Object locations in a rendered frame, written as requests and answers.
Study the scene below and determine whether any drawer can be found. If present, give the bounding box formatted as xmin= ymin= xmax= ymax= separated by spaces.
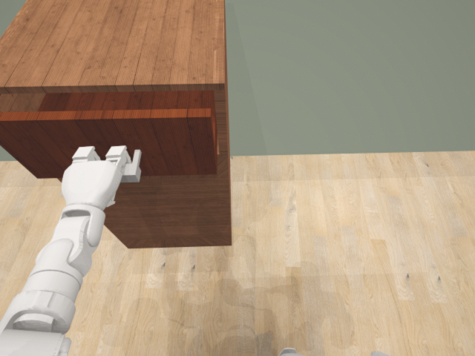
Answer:
xmin=0 ymin=90 xmax=217 ymax=179

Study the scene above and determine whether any handle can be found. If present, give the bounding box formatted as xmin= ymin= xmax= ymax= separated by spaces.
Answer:
xmin=120 ymin=150 xmax=142 ymax=182

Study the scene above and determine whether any left robot hand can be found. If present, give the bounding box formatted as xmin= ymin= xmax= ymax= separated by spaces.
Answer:
xmin=62 ymin=145 xmax=132 ymax=211

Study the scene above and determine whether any left robot upper arm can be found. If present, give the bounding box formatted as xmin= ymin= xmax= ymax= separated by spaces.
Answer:
xmin=0 ymin=329 xmax=72 ymax=356

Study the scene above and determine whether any left robot forearm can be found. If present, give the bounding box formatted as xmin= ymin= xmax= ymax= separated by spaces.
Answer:
xmin=0 ymin=204 xmax=105 ymax=334

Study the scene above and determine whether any cabinet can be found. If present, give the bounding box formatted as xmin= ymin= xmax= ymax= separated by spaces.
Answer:
xmin=0 ymin=0 xmax=232 ymax=248

